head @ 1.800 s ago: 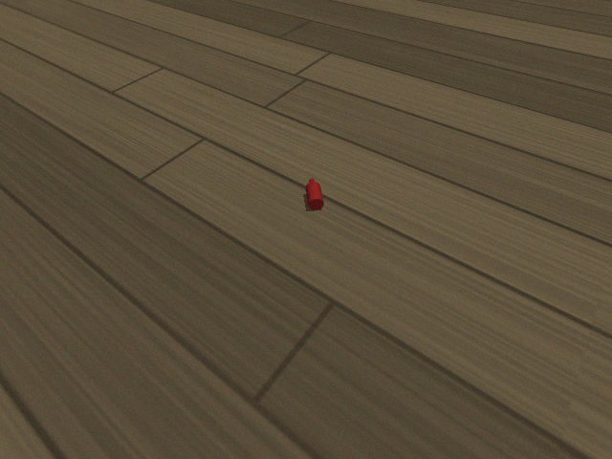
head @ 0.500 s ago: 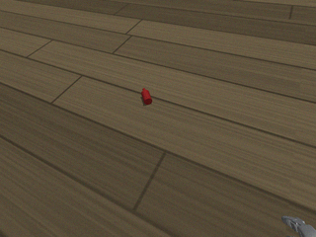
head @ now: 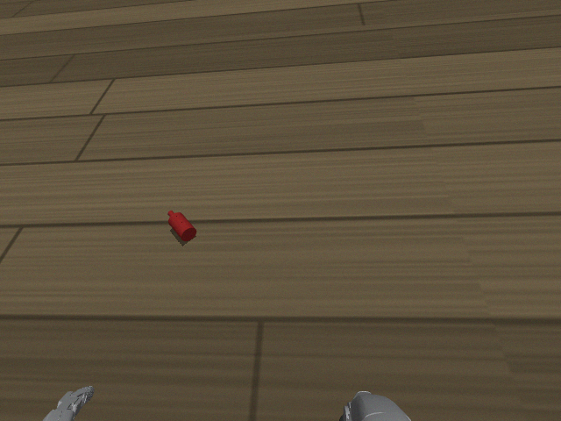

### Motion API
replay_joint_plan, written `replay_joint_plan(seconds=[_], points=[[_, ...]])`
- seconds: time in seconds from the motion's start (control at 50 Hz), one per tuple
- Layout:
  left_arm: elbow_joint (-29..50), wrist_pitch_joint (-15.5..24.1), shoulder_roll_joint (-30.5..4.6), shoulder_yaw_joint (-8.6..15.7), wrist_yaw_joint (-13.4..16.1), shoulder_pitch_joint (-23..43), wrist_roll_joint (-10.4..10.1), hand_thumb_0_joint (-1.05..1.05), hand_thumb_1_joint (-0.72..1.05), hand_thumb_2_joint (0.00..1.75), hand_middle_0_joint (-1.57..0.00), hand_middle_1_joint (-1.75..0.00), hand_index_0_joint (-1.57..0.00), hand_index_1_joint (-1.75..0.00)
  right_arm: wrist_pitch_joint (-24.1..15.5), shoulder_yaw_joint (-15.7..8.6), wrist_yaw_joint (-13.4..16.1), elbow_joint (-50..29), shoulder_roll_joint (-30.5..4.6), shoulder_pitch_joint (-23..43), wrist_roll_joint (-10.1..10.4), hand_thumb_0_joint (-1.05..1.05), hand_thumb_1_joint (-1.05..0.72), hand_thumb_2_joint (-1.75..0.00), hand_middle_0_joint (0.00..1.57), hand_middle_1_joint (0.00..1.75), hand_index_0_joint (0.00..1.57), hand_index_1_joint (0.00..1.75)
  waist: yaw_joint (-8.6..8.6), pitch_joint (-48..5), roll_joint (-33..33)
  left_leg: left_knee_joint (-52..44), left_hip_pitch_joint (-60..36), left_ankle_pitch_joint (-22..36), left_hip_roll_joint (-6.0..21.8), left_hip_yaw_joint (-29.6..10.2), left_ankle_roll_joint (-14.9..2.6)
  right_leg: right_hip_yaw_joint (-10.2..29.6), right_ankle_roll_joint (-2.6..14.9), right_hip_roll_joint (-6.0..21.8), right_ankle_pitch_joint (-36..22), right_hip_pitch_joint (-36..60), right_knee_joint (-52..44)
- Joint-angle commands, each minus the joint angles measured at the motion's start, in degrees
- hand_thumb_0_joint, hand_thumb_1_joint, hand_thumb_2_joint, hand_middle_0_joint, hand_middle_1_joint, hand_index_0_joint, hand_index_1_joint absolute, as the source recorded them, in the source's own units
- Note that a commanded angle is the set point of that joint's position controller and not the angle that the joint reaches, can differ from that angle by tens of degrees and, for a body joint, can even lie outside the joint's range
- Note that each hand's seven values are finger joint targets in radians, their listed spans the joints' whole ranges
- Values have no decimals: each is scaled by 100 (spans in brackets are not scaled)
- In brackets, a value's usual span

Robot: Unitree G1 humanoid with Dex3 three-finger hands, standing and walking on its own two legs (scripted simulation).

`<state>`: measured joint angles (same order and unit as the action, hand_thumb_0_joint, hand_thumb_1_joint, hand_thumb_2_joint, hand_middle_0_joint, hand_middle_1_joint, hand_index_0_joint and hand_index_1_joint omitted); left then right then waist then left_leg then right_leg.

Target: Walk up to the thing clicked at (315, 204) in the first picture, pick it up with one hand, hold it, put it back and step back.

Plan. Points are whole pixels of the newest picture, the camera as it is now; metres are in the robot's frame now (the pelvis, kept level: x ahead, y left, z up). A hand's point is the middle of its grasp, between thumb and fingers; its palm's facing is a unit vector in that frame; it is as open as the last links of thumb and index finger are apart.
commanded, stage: walk up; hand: left
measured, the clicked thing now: (179, 223) +1.04 +0.47 -0.70
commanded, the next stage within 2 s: none
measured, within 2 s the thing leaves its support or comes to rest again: neither
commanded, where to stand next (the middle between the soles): +0.62 +0.64 m, yaw -55 degrees
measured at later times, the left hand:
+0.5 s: hand (18, 322) +0.38 +0.52 -0.12, palm faces -0.31 -0.77 -0.56, open 7.4 cm
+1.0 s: hand out of the picture +0.54 +0.64 -0.10, palm faces -0.42 -0.67 -0.61, open 7.4 cm
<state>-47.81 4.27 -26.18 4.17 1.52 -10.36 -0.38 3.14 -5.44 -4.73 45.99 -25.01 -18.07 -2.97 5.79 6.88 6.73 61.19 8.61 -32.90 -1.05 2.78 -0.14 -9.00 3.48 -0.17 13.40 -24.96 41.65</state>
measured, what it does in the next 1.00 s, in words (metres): steps to the left, turning right: left foot, then right foot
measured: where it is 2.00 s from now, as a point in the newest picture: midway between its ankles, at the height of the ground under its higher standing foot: (98, 339)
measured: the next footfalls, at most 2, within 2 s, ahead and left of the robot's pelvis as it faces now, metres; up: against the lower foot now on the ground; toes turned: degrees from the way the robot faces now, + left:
left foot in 0.32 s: +0.28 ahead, +0.31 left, +0.00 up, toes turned -8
right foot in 0.70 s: +0.30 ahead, +0.17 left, +0.00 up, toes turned -31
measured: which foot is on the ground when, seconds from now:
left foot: up 0.00-0.30, down 0.32-0.72, up 0.74-1.00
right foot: down 0.00-0.34, up 0.36-0.68, down 0.70-1.00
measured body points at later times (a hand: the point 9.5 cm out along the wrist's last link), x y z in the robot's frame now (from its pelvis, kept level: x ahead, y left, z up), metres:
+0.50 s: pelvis +0.19 +0.24 +0.01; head +0.22 +0.23 +0.46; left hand +0.39 +0.56 -0.08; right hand +0.12 -0.09 -0.09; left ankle +0.24 +0.32 -0.70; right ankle +0.14 +0.10 -0.61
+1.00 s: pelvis +0.33 +0.40 +0.00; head +0.33 +0.35 +0.44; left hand +0.56 +0.68 -0.06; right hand +0.29 +0.04 -0.11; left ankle +0.46 +0.59 -0.65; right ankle +0.27 +0.20 -0.70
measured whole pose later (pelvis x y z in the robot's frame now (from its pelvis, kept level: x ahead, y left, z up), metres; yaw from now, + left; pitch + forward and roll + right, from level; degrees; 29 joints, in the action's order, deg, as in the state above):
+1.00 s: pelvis +0.33 +0.40 +0.00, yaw -30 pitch -1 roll -2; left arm -47.0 5.0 -23.8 3.2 6.0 -19.6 2.6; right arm 5.3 -6.7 -5.5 36.6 -28.3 -10.0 -3.5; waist 0.9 4.7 9.0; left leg 65.4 33.0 -23.6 10.9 -8.7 1.2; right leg 3.0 -1.1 5.4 19.5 -24.6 44.4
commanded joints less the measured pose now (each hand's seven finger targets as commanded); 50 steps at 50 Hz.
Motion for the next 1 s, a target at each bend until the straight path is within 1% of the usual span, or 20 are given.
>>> replay_joint_plan(seconds=[0.0, 0.04, 0.08, 0.22, 0.3, 0.32, 0.34, 0.36, 0.46, 0.56, 0.62, 0.66, 0.68, 0.7, 0.72, 0.74, 0.76, 0.8, 0.86, 0.98], points=[[381, 51, -1986, 496, 476, -881, -77, 0, 90, 90, -20, -30, -20, -30, -212, -344, 27, -1132, -1533, 798, 63, 0, -90, -90, 20, 30, 20, 30, -820, -791, -371, 2284, 3634, 304, 736, -1737, 248, 4987, 1707, 2837, 2864, 2511, -2931], [424, 127, -1676, 375, 445, -597, -53, 0, 90, 90, -20, -30, -20, -30, -205, -300, -64, -959, -1311, 427, 54, 0, -90, -90, 20, 30, 20, 30, -350, -259, -360, 1156, 2761, 953, 819, -1288, -73, 3121, 833, 1792, 1830, 1051, -2670], [462, 230, -1699, 382, 370, -32, 34, 0, 90, 90, -20, -30, -20, -30, -120, -301, -187, -923, -1215, 1, -22, 0, -90, -90, 20, 30, 20, 30, 20, 19, -889, 457, 2005, 1247, 812, -1055, -117, 2168, 579, 1231, 1104, -154, -2485], [403, 262, -2004, 510, 342, -167, 177, 0, 90, 90, -20, -30, -20, -30, -19, -460, -368, -996, -1231, 146, -24, 0, -90, -90, 20, 30, 20, 30, -109, -436, -1766, -881, 1235, 1790, 801, -274, 84, 1732, 513, 929, 1703, -819, -2072], [498, 74, -1554, 372, 430, 486, 327, 0, 90, 90, -20, -30, -20, -30, -56, -693, -201, -547, -1380, -1483, -49, 0, -90, -90, 20, 30, 20, 30, 1034, -871, -591, -1938, -1084, 1027, 474, -278, -40, 1210, 93, 447, 1690, -2311, 728], [488, -22, -770, 216, 453, -24, 338, 0, 90, 90, -20, -30, -20, -30, -176, -756, -57, -593, -1603, -1494, -204, 0, -90, -90, 20, 30, 20, 30, 889, -569, 1154, -3634, -43, -602, 1414, -1868, -49, 888, 26, -367, 2243, -2525, 2785], [453, -87, -844, 190, 480, -463, 231, 0, 90, 90, -20, -30, -20, -30, -254, -768, 18, -859, -1877, -450, -123, 0, -90, -90, 20, 30, 20, 30, 236, -210, 1380, -4895, 818, -1720, 2201, -3346, -25, 1155, 26, -335, 2010, -2645, 3653], [349, -94, -1024, 200, 553, -857, 167, 0, 90, 90, -20, -30, -20, -30, -260, -844, 63, -962, -2480, 259, 28, 0, -90, -90, 20, 30, 20, 30, -115, -213, 1844, -5683, 989, -2839, 2577, -4434, -489, 1398, 296, 88, 1707, -2625, 4252], [-391, -103, -1489, 382, 401, -1274, -77, 0, 90, 90, -20, -30, -20, -30, -347, -525, 137, -920, -1254, 370, -70, 0, -90, -90, 20, 30, 20, 30, -322, -492, 728, -4094, 499, 1400, 1459, -1261, -72, 1035, -85, 488, 501, -1670, 2876], [-64, -112, -916, 168, 399, -759, -103, 0, 90, 90, -20, -30, -20, -30, -293, -441, 217, -861, -940, -319, -170, 0, -90, -90, 20, 30, 20, 30, 27, -806, 353, -3520, -524, 4980, 1404, -201, -258, 531, -166, 192, 681, -1071, 1065], [-122, -139, -867, 203, 450, -1331, -131, 0, 90, 90, -20, -30, -20, -30, -158, -466, 216, -1178, -931, 113, -211, 0, -90, -90, 20, 30, 20, 30, -262, -947, 389, -2989, -36, 4950, 1326, 192, -51, 183, -77, 137, -81, 106, -111], [-408, -134, -1046, 363, 555, -2434, -90, 0, 90, 90, -20, -30, -20, -30, -104, -445, 214, -1526, -899, 760, -154, 0, -90, -90, 20, 30, 20, 30, -935, -1295, -127, -1632, 1000, 5067, 1051, 698, 256, -32, 82, 21, -1032, 1970, -1164], [-444, -143, -1379, 523, 639, -2765, -39, 0, 90, 90, -20, -30, -20, -30, -102, -358, 219, -1601, -703, 686, -91, 0, -90, -90, 20, 30, 20, 30, -1218, -1380, -865, -641, 2242, 3832, 826, 567, 475, 722, 387, 367, -1059, 3127, -1223], [-279, -144, -1674, 645, 727, -2810, 27, 0, 90, 90, -20, -30, -20, -30, -78, -288, 237, -1604, -519, 389, -75, 0, -90, -90, 20, 30, 20, 30, -1251, -1382, -1855, 855, 3738, -23, 336, 119, 699, 3045, 1185, 1856, -709, 3710, -1589], [117, -131, -1802, 610, 760, -1991, 27, 0, 90, 90, -20, -30, -20, -30, 56, -388, 243, -1476, -895, -119, -133, 0, -90, -90, 20, 30, 20, 30, -723, -1363, -1101, 1839, 3780, -258, 703, -1119, 848, 4342, 1605, 2865, 257, 2927, -1861], [375, -80, -1961, 623, 852, -1282, -33, 0, 90, 90, -20, -30, -20, -30, 125, -548, 264, -1521, -1269, -117, -132, 0, -90, -90, 20, 30, 20, 30, -589, -1045, -969, 2760, 3886, -182, 822, -1583, 954, 5280, 2128, 3410, 673, 2278, -2262], [484, 10, -1873, 564, 893, -820, -72, 0, 90, 90, -20, -30, -20, -30, 126, -562, 276, -1483, -1375, 137, -113, 0, -90, -90, 20, 30, 20, 30, -470, -654, -469, 2935, 4055, 57, 1077, -1805, 852, 4911, 2104, 3301, 779, 1714, -2331], [473, 96, -1590, 415, 871, -799, -23, 0, 90, 90, -20, -30, -20, -30, 73, -538, 221, -1306, -1337, 212, -21, 0, -90, -90, 20, 30, 20, 30, -312, -496, -155, 2216, 3156, 749, 1046, -1533, 421, 3362, 1375, 2205, 726, 589, -2051], [405, 172, -1635, 480, 714, -725, 178, 0, 90, 90, -20, -30, -20, -30, 139, -429, 28, -1212, -1075, 73, -62, 0, -90, -90, 20, 30, 20, 30, -173, -395, -803, 1398, 2602, 1316, 919, -1043, 119, 2030, 773, 1220, 416, -7, -1473], [381, 167, -2228, 751, 611, -1237, 355, 0, 90, 90, -20, -30, -20, -30, 151, -438, -75, -1426, -1080, 748, -61, 0, -90, -90, 20, 30, 20, 30, -568, -513, -1913, -301, 2404, 527, 920, -477, 42, 2193, 798, 1077, 615, 20, -1021]])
